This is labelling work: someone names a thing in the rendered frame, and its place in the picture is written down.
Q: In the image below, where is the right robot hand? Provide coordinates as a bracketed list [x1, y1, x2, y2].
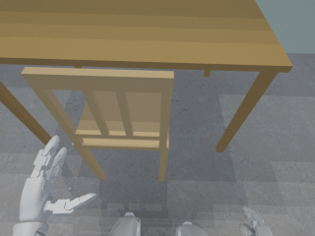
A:
[240, 206, 273, 236]

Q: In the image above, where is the chair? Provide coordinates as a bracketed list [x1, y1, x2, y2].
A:
[21, 67, 174, 182]

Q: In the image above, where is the table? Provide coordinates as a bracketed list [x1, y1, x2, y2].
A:
[0, 0, 293, 152]

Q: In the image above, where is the left robot shin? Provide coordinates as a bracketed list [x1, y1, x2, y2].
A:
[125, 212, 135, 216]

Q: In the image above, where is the robot left thigh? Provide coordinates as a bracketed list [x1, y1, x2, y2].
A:
[108, 215, 141, 236]

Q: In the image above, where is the robot left forearm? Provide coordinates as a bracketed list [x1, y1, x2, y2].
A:
[12, 220, 49, 236]

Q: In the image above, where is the left robot hand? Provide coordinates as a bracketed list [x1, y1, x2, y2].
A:
[19, 135, 96, 222]

